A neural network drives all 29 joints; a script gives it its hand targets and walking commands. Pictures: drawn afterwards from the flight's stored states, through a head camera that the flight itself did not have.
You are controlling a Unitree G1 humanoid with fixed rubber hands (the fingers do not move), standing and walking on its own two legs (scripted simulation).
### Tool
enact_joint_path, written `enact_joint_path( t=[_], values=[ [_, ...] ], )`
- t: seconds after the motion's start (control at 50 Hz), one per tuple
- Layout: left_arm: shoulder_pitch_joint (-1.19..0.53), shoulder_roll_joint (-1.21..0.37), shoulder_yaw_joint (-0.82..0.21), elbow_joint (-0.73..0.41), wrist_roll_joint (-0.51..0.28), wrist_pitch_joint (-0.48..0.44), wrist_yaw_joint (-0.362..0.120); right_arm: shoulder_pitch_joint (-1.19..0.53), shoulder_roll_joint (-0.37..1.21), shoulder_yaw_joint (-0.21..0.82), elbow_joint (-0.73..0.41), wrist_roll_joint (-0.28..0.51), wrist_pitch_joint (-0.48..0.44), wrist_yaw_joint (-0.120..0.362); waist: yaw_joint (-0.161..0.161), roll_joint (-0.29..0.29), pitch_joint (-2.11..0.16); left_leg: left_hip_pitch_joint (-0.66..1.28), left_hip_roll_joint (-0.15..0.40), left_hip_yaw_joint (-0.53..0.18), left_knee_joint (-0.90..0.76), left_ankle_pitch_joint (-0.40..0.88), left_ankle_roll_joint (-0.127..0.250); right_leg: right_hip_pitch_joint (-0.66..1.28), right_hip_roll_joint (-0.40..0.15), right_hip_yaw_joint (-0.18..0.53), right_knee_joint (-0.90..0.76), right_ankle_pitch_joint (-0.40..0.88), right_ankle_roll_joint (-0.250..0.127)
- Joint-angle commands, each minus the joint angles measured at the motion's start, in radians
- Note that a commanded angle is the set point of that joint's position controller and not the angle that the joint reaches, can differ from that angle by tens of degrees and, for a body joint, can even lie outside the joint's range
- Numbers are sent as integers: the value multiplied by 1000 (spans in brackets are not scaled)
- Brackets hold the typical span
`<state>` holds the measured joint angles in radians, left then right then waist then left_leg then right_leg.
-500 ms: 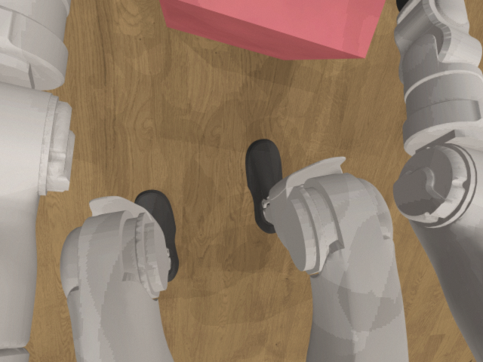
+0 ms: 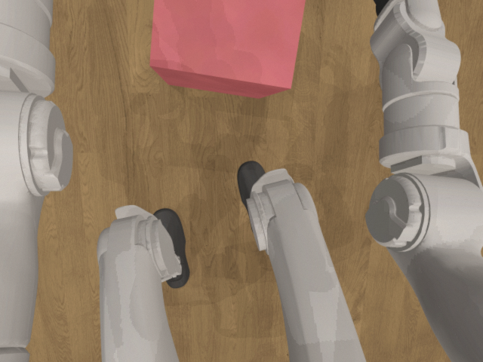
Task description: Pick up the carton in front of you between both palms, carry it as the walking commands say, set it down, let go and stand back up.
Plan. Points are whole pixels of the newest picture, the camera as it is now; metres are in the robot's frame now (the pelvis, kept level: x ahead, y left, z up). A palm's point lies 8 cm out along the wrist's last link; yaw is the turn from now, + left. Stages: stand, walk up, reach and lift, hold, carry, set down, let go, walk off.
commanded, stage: set down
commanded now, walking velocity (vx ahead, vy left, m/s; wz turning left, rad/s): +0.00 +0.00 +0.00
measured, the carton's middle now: (224, 29) +0.56 -0.11 -0.34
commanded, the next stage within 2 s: let go in 0.52 s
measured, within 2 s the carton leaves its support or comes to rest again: neither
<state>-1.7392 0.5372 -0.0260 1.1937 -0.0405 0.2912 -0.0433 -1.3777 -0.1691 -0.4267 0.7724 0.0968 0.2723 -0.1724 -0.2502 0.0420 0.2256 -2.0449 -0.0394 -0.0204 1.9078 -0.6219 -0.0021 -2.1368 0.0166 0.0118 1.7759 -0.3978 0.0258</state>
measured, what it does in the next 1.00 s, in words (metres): rises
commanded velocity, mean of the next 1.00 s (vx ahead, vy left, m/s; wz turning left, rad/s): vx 0.00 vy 0.00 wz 0.00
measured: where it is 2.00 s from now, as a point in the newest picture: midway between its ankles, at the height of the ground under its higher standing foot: (217, 237)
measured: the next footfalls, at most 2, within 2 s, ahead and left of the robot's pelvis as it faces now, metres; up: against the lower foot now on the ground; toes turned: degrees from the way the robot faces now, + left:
none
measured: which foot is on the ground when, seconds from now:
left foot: down 0.00-1.00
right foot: down 0.00-1.00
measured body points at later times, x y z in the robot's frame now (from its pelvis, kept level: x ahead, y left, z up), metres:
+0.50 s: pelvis +0.03 +0.00 +0.13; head +0.37 -0.02 +0.43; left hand +0.66 +0.08 +0.04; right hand +0.52 -0.29 +0.04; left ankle +0.08 +0.12 -0.43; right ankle +0.14 -0.12 -0.43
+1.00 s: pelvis +0.07 -0.02 +0.25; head +0.30 -0.02 +0.63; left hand +0.50 +0.13 +0.14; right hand +0.42 -0.27 +0.15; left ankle +0.08 +0.12 -0.43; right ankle +0.14 -0.12 -0.43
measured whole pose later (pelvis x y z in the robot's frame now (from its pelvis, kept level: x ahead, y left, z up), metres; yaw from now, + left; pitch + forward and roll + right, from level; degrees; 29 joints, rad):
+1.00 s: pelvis +0.07 -0.02 +0.25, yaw +4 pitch +32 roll +2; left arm -0.65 0.10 0.24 0.62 0.16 0.20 0.14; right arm -0.48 -0.17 -0.22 0.55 -0.07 0.16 0.13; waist -0.17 0.00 -0.03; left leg -1.08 -0.06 -0.09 0.85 -0.33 -0.04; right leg -1.17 -0.01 0.00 0.82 -0.21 -0.02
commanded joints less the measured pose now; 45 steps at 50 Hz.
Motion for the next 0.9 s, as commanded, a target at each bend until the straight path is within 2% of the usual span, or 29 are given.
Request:
enact_joint_path(
  t=[0.0,0.08,0.16,0.32,0.5,0.56,0.64,0.7,0.74,0.8,0.88],
  values=[
    [-319,83,14,-158,13,-1,-5,-205,-137,-21,-155,-16,-1,6,-98,173,-1278,439,-61,53,-244,169,12,855,38,-125,-151,374,38],
    [-289,58,8,-224,18,23,-8,-140,-150,-34,-196,-17,20,21,-116,237,-1352,584,-69,52,-305,262,-5,842,38,-137,-220,433,32],
    [-246,43,23,-266,34,39,-10,-87,-146,-39,-230,-17,34,40,-107,259,-1379,665,-73,49,-375,336,-16,874,38,-133,-293,493,30],
    [-160,21,88,-261,80,36,-18,-23,-108,-52,-245,-42,32,64,-79,213,-1342,690,-77,43,-539,385,-20,1009,39,-118,-438,565,36],
    [-82,-14,144,-214,123,22,-40,37,-74,-77,-228,-100,18,81,-77,189,-1267,805,-73,29,-725,410,-23,1084,36,-128,-608,550,42],
    [-19,-37,184,-218,153,10,-38,80,-54,-71,-231,-123,7,98,-57,172,-1277,851,-73,27,-783,449,-24,1141,35,-128,-654,572,42],
    [140,-108,237,-297,195,-11,-3,224,-49,-51,-269,-163,-18,140,-36,152,-1371,954,-77,23,-856,581,-33,1263,34,-127,-708,683,36],
    [307,-192,263,-395,211,-33,53,361,-64,-20,-309,-187,-43,187,-17,131,-1408,1047,-78,13,-910,675,-41,1345,32,-116,-756,744,25],
    [416,-255,273,-473,217,-48,100,443,-79,6,-332,-198,-61,222,-2,117,-1389,1103,-76,4,-953,701,-46,1384,31,-106,-792,741,16],
    [556,-327,272,-592,220,-66,156,557,-98,59,-352,-198,-82,263,14,98,-1303,1155,-74,2,-1020,639,-52,1445,29,-90,-848,672,-1],
    [742,-373,269,-697,216,-89,190,719,-110,140,-333,-181,-108,297,32,65,-1120,1142,-71,15,-1118,443,-56,1560,20,-63,-920,537,-17]
  ],
)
